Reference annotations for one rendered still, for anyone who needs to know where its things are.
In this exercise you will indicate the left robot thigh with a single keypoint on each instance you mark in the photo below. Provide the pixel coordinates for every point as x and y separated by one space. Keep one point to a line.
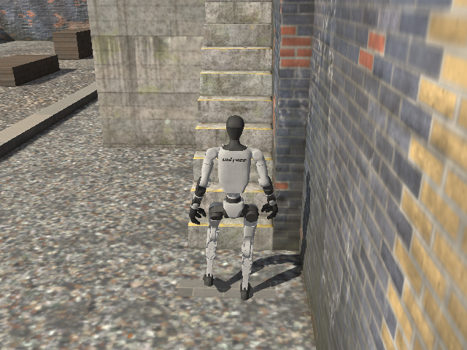
216 212

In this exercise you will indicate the robot left hand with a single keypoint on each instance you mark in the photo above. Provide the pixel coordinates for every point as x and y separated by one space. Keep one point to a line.
193 213

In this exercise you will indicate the robot left shin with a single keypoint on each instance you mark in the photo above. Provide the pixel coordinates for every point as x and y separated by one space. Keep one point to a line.
210 252

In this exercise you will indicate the right robot forearm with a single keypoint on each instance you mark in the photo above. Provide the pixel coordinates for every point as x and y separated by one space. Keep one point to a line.
269 193

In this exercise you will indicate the robot right hand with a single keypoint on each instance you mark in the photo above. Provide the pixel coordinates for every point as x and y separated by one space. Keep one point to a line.
269 208

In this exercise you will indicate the robot left upper arm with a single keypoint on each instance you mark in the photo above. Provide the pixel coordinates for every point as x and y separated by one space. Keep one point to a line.
206 170

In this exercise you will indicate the left robot forearm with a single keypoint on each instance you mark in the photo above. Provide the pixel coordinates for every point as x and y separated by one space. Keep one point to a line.
198 195

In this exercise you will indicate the robot right upper arm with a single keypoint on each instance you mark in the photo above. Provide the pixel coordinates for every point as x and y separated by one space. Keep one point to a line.
256 154

